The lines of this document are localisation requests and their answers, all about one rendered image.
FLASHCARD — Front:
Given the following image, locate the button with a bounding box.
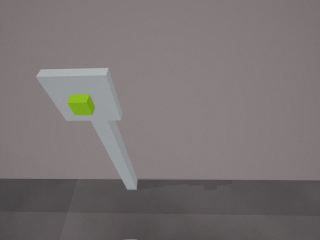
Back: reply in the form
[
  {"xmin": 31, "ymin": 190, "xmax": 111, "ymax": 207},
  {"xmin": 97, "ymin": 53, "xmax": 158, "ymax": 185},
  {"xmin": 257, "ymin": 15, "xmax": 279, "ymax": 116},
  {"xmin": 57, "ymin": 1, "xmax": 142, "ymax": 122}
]
[{"xmin": 67, "ymin": 94, "xmax": 95, "ymax": 116}]

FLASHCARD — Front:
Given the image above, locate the panel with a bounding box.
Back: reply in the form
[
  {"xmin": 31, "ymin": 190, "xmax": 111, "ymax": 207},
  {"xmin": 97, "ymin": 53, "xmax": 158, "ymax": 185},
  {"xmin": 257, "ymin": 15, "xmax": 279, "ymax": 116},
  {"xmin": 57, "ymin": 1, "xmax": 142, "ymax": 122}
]
[{"xmin": 36, "ymin": 68, "xmax": 138, "ymax": 190}]

